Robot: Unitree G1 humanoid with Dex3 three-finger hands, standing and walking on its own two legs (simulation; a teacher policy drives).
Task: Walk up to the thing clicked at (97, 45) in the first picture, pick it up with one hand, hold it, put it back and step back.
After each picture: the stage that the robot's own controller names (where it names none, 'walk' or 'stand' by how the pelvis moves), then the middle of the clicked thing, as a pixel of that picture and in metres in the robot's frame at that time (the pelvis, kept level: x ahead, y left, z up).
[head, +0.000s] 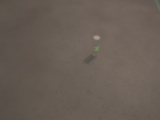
stand; (95, 46) +1.27 -0.13 -0.66
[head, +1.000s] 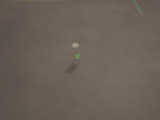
walk; (76, 54) +1.16 +0.15 -0.64
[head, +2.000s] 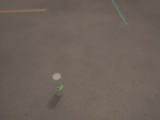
walk; (58, 84) +0.76 +0.26 -0.65
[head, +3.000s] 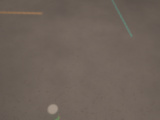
stand; (54, 115) +0.45 +0.20 -0.63
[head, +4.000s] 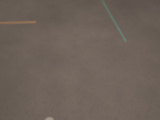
stand; out of the picture +0.40 +0.21 -0.66
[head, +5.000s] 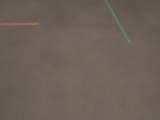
stand; out of the picture +0.38 +0.20 -0.66
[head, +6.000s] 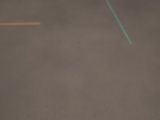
stand; out of the picture +0.37 +0.20 -0.66
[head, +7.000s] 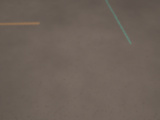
stand; out of the picture +0.36 +0.20 -0.66
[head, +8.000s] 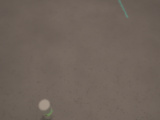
go down; (46, 109) +0.39 +0.21 -0.61
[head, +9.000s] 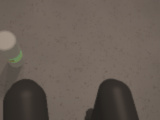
go down; (11, 52) +0.44 +0.27 -0.24
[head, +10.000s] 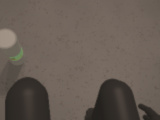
close in; (12, 50) +0.44 +0.27 -0.24
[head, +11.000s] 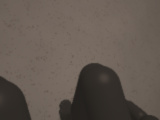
close; out of the picture +0.42 +0.32 -0.15
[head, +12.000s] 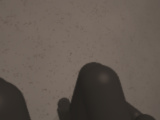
lift; out of the picture +0.40 +0.32 -0.15
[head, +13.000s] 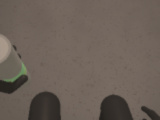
lift; (10, 68) +0.34 +0.23 +0.01
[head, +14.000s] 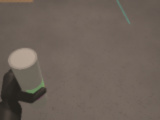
hold; (32, 83) +0.33 +0.17 +0.03
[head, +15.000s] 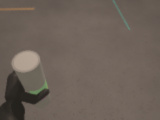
hold; (35, 84) +0.33 +0.17 +0.04
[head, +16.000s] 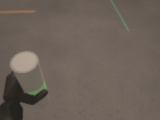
hold; (34, 84) +0.32 +0.17 +0.04
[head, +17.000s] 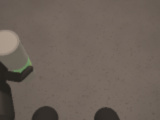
crouch; (17, 61) +0.40 +0.21 -0.03
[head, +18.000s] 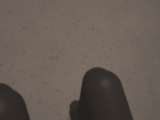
lower; out of the picture +0.45 +0.32 -0.12
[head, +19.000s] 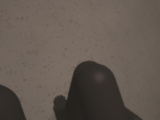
lower; out of the picture +0.42 +0.34 -0.16
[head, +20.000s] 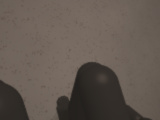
lower; out of the picture +0.41 +0.34 -0.16
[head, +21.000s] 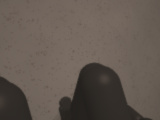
lower; out of the picture +0.40 +0.33 -0.16
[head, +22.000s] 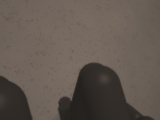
lower; out of the picture +0.40 +0.33 -0.16
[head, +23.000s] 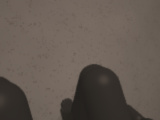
open; out of the picture +0.40 +0.31 -0.16
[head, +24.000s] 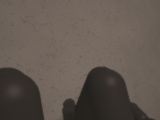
stand; out of the picture +0.40 +0.31 -0.17
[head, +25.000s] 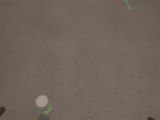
stand; (44, 106) +0.39 +0.21 -0.52
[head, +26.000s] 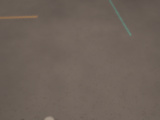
stand; out of the picture +0.38 +0.21 -0.60
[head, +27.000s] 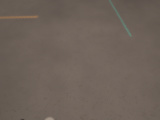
stand; out of the picture +0.38 +0.21 -0.60
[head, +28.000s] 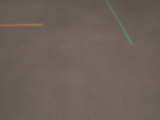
stand; out of the picture +0.39 +0.19 -0.65
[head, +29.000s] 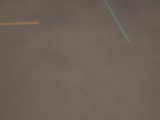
stand; out of the picture +0.37 +0.20 -0.66
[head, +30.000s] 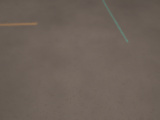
stand; out of the picture +0.36 +0.20 -0.66
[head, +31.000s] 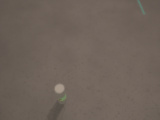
walk; (61, 94) +0.50 +0.16 -0.62
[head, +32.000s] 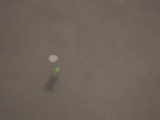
walk; (54, 66) +0.78 +0.24 -0.63
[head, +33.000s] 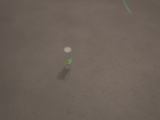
stand; (67, 58) +1.03 +0.18 -0.64
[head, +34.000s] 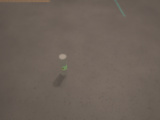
stand; (63, 65) +0.99 +0.20 -0.66
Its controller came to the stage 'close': yes
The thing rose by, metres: 0.67
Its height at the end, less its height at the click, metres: +0.00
